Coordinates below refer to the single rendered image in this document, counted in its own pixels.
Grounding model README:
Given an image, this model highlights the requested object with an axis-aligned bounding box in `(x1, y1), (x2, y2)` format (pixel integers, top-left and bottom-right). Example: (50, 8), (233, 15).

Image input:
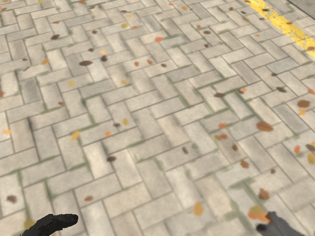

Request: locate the robot left hand
(20, 213), (79, 236)

